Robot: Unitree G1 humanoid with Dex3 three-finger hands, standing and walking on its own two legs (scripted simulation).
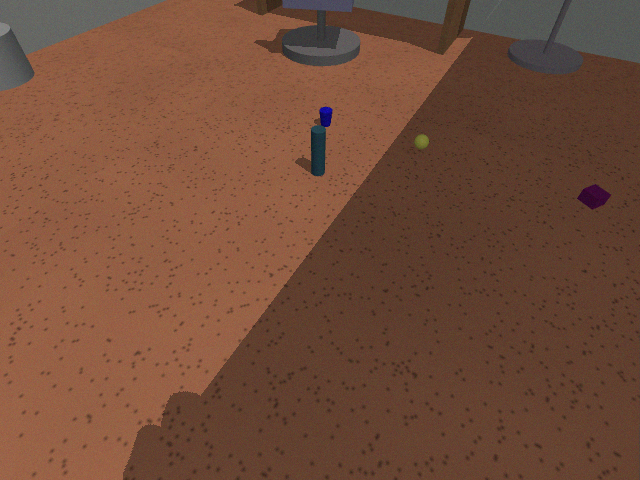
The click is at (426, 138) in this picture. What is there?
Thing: free ball
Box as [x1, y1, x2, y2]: [414, 134, 428, 148]
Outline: 420,134 415,138 414,143 418,148 423,148 427,145 428,138 425,135
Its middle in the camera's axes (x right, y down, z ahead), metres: +0.55 -0.52 +2.13
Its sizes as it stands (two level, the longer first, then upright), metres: 0.080 0.080 0.080
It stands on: the floor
